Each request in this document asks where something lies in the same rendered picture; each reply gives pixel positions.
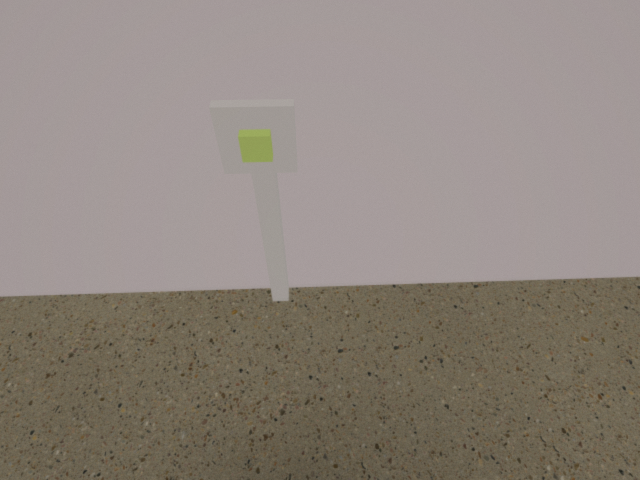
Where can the panel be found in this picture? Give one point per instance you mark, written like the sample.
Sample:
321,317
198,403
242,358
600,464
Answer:
278,115

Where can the button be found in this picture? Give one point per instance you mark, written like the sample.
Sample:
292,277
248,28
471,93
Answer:
256,145

